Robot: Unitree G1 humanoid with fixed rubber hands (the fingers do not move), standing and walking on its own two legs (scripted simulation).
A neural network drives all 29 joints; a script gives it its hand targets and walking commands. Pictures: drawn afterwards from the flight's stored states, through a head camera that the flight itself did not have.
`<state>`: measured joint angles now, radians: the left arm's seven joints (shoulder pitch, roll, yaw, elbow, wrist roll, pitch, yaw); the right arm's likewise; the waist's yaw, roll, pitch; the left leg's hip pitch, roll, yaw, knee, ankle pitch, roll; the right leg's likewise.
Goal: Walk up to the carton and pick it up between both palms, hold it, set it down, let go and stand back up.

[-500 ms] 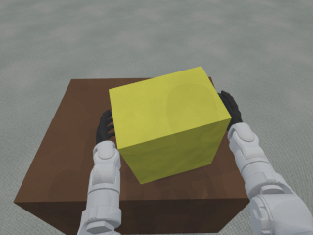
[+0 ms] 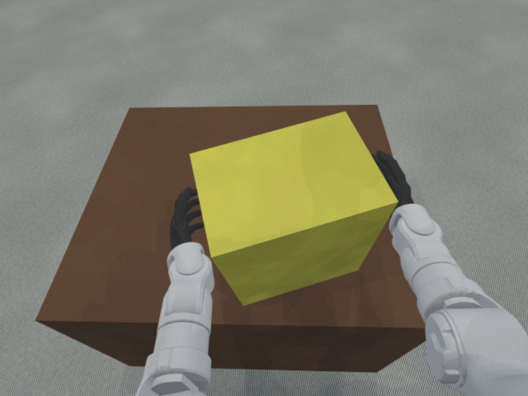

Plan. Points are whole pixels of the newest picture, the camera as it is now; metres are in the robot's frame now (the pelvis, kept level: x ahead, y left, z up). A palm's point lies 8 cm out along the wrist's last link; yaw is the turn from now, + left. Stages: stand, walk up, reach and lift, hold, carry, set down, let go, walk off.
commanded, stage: set down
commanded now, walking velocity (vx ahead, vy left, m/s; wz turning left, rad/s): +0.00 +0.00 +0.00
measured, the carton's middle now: (287, 221) +0.39 +0.01 -0.02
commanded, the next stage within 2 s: none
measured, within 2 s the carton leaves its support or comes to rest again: rests again in 1.34 s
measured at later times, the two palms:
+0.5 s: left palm (198, 249) +0.33 +0.15 -0.01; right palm (389, 202) +0.42 -0.17 +0.01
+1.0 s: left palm (201, 249) +0.33 +0.15 -0.01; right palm (389, 201) +0.43 -0.18 +0.00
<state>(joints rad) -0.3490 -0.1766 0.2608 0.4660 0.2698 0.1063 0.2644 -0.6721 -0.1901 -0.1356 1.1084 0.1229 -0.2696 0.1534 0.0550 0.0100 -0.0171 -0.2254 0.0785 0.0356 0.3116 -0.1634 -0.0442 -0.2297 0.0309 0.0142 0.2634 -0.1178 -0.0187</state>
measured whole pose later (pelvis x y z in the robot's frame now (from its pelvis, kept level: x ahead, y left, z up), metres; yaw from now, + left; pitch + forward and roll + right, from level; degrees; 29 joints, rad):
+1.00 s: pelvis +0.02 -0.03 +0.00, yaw +0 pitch +15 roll +1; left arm -0.35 -0.18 0.36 0.74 0.19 -0.33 0.23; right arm -0.69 -0.19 -0.05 1.19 0.12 -0.43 0.10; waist 0.09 0.01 -0.08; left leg -0.40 0.08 0.04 0.31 -0.09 -0.04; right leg -0.40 0.04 0.01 0.26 -0.12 -0.05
